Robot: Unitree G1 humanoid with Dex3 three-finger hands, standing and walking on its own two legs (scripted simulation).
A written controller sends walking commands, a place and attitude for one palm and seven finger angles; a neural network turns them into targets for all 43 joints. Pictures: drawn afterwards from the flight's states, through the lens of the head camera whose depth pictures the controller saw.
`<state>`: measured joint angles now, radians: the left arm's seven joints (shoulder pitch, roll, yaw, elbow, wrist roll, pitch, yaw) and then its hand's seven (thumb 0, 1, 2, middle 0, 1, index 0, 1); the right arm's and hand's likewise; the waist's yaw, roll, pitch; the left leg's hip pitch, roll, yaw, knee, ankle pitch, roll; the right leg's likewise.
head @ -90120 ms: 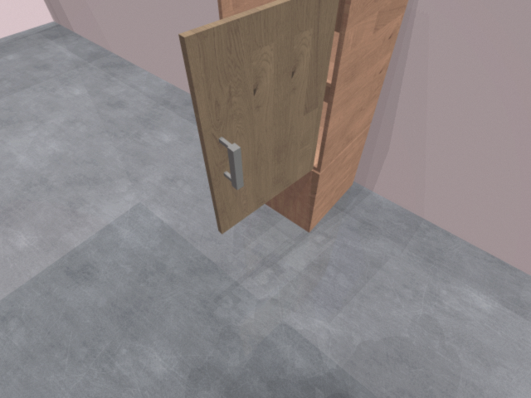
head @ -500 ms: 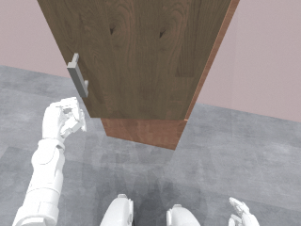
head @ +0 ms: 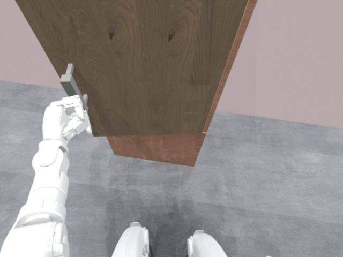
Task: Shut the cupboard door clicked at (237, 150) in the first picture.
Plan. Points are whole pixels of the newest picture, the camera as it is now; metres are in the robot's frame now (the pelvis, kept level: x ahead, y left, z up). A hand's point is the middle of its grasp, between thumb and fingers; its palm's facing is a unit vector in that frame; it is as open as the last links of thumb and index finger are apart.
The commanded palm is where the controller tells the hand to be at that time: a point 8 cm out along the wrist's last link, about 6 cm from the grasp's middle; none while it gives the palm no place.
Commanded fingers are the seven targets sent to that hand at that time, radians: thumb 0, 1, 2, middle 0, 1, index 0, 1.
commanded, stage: bring the fist close to the handle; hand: left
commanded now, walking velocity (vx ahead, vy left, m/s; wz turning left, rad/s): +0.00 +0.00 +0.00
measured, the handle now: (77, 90) +0.51 +0.24 +0.04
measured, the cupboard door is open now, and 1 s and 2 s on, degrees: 12 2 0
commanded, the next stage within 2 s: push the door shut along its arc in 0.14 s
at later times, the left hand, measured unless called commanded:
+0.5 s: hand (85, 112) +0.44 +0.20 +0.05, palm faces +0.03 -1.00 -0.04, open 3.2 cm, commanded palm +0.43 +0.25 +0.05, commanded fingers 0.00 0.90 0.90 -1.30 -1.50 -1.30 -1.50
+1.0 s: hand (90, 92) +0.50 +0.20 +0.05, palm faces -0.11 -0.99 -0.02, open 3.2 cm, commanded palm +0.50 +0.22 +0.05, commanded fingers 0.00 0.90 0.90 -1.30 -1.50 -1.30 -1.50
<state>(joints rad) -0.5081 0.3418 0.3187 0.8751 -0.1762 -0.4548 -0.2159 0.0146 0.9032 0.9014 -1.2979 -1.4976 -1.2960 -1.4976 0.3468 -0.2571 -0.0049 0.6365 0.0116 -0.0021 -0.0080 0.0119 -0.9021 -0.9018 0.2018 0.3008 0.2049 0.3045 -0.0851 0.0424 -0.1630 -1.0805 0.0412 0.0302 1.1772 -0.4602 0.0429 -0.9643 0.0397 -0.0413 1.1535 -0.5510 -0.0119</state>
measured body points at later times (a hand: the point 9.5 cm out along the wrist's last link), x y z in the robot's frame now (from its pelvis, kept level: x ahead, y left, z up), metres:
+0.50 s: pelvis +0.00 -0.01 -0.01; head +0.11 +0.01 +0.43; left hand +0.43 +0.26 +0.05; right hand +0.08 -0.28 -0.12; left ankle +0.05 +0.09 -0.64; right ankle +0.00 -0.12 -0.64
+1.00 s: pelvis -0.01 +0.00 -0.03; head +0.14 +0.03 +0.40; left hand +0.50 +0.26 +0.05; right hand +0.00 -0.28 -0.13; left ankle +0.05 +0.09 -0.64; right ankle +0.00 -0.12 -0.64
